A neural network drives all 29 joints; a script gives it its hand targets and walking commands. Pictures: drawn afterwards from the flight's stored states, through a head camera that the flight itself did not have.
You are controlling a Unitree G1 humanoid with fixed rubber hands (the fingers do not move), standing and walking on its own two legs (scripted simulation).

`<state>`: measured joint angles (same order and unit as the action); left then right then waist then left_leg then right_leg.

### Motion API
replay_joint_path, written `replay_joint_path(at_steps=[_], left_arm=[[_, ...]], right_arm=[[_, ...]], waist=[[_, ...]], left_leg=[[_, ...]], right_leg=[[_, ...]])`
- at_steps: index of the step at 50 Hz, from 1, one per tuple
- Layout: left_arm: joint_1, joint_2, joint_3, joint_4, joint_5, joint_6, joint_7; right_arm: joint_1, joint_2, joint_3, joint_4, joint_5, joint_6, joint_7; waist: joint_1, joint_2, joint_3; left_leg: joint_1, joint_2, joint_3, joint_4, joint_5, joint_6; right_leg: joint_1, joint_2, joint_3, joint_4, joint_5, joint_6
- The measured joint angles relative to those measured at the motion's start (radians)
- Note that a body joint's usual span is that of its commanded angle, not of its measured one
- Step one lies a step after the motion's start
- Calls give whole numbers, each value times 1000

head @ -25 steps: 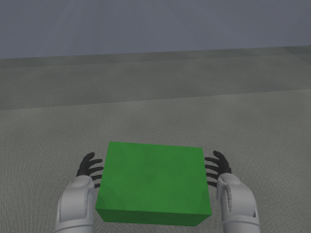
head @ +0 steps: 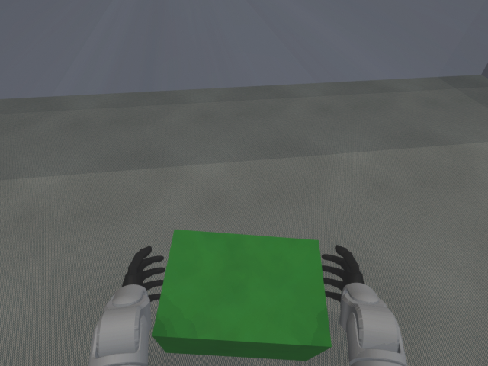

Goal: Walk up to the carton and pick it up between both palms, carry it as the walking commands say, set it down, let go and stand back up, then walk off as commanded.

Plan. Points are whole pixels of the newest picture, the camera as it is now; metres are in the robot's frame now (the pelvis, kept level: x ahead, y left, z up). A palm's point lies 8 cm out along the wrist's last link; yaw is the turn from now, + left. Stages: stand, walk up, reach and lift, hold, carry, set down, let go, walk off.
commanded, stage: carry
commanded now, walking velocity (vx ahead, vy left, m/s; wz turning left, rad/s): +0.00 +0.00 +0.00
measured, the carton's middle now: (241, 296) +0.29 +0.00 -0.05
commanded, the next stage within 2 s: hold in 0.58 s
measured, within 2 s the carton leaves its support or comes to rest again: neither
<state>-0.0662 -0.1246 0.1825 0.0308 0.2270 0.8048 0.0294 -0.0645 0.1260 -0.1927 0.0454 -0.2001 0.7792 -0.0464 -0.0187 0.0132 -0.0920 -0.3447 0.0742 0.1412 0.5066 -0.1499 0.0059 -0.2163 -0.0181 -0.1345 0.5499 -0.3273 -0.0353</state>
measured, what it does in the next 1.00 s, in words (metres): stands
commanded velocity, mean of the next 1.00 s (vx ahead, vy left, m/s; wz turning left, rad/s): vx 0.00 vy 0.00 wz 0.00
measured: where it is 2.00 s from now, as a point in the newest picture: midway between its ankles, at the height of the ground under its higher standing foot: outside the picture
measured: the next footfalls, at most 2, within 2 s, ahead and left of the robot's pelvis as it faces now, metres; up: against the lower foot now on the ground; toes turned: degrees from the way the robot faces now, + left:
none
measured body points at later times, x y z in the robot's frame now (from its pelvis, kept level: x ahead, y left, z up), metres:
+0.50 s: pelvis +0.01 +0.01 +0.00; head -0.02 +0.00 +0.45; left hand +0.28 +0.18 +0.02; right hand +0.27 -0.18 +0.01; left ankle +0.07 +0.12 -0.73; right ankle -0.02 -0.09 -0.73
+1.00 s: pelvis +0.01 +0.03 +0.02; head -0.02 +0.04 +0.46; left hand +0.31 +0.22 +0.03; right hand +0.31 -0.14 +0.03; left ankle +0.07 +0.14 -0.73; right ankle -0.02 -0.09 -0.73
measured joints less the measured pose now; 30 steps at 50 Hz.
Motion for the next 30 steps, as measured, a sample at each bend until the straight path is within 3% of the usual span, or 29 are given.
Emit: replay_joint_path(at_steps=[30], left_arm=[[2, 6, 6, 59, -4, -84, -7]], right_arm=[[11, 0, -9, 54, -13, -88, 15]], waist=[[7, -6, 10]], left_leg=[[15, -27, -17, -13, 4, 10]], right_leg=[[8, -11, 21, -4, -13, 14]])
